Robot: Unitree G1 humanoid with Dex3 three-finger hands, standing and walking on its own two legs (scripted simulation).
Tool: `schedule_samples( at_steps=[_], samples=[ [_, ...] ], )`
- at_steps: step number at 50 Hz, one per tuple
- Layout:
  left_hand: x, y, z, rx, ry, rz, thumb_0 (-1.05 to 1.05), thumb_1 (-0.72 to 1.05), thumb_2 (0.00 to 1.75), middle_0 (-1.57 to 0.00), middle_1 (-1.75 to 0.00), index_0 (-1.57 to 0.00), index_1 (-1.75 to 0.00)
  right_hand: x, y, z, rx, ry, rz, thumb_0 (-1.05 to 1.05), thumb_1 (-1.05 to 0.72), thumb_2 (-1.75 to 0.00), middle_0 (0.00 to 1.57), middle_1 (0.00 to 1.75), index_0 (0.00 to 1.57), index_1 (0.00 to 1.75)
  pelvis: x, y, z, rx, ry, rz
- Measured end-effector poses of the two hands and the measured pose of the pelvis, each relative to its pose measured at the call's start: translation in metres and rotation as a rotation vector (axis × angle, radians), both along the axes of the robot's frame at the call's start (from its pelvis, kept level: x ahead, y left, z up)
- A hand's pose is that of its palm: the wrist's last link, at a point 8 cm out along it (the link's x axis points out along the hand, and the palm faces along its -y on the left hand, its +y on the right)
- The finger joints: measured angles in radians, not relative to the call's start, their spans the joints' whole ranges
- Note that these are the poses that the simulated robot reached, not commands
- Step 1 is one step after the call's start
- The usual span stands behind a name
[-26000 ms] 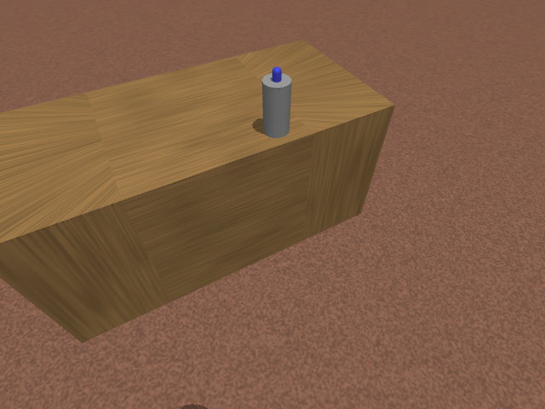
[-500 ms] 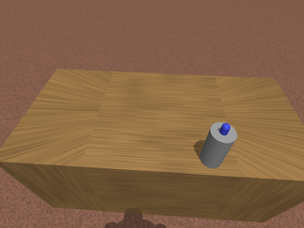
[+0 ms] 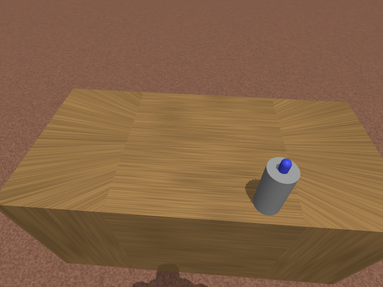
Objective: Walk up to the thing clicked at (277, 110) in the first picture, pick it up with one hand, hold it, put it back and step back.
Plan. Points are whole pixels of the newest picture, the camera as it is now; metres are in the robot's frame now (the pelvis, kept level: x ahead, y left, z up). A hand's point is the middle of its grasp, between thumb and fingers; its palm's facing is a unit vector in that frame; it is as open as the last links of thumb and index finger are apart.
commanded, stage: home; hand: right
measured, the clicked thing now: (275, 184) +0.41 -0.21 -0.08
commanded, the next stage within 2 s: stand in 0.04 s
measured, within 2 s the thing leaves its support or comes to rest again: neither
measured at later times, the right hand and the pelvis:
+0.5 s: hand out of the picture +0.06 -0.26 -0.16, palm faces -0.04 +0.94 -0.34, open 11.2 cm; pelvis +0.00 +0.00 +0.00, yaw +0 degrees
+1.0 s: hand out of the picture +0.07 -0.26 -0.16, palm faces -0.04 +0.94 -0.34, open 7.4 cm; pelvis +0.00 +0.00 +0.00, yaw +0 degrees
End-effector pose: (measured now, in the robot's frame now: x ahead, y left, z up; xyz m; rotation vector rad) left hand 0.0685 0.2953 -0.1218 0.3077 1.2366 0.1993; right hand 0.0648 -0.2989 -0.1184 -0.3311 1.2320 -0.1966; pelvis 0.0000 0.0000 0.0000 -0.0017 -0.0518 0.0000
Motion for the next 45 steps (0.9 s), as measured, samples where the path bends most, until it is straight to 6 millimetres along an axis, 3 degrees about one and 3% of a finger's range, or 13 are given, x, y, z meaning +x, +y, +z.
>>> schedule_samples(
  at_steps=[13,18,24,32,37,45],
  samples=[
    [-0.011,0.001,0.000,0.003,0.020,0.007,0.01,0.90,0.90,-0.21,-0.30,-0.20,-0.30,-0.007,0.000,-0.002,0.007,0.016,0.000,-0.01,0.44,-0.14,0.10,0.12,0.11,0.11,-0.002,-0.001,0.000,0.002,0.003,0.002],
    [-0.012,0.000,0.000,0.004,0.018,0.006,0.01,0.91,0.90,-0.21,-0.30,-0.20,-0.30,-0.007,-0.001,-0.002,0.008,0.017,0.001,-0.01,0.21,-0.37,0.16,0.22,0.16,0.21,-0.003,-0.001,0.000,0.002,0.004,0.003],
    [-0.010,-0.001,0.001,0.003,0.012,0.002,0.01,0.91,0.90,-0.21,-0.30,-0.20,-0.30,-0.006,-0.001,-0.002,0.008,0.015,0.000,-0.01,-0.19,-0.68,0.19,0.27,0.19,0.27,-0.002,-0.002,0.000,0.002,0.006,0.003],
    [-0.006,-0.002,0.001,0.003,0.002,-0.004,0.01,0.91,0.90,-0.21,-0.30,-0.20,-0.30,-0.004,-0.002,-0.002,0.009,0.013,-0.001,0.00,-0.69,-0.86,0.20,0.30,0.20,0.29,-0.001,-0.002,0.000,0.001,0.007,0.003],
    [-0.003,-0.002,0.001,0.003,-0.004,-0.005,0.01,0.91,0.90,-0.21,-0.30,-0.20,-0.30,-0.004,-0.002,-0.002,0.008,0.012,-0.003,0.00,-0.82,-0.89,0.20,0.30,0.20,0.29,-0.001,-0.002,0.000,0.001,0.007,0.004],
    [-0.003,-0.001,0.001,0.003,0.001,-0.002,0.01,0.91,0.90,-0.21,-0.30,-0.20,-0.30,-0.004,-0.001,-0.002,0.009,0.019,-0.003,0.00,-0.89,-0.90,0.20,0.30,0.20,0.30,0.001,-0.002,0.000,0.001,0.010,0.005]
  ],
)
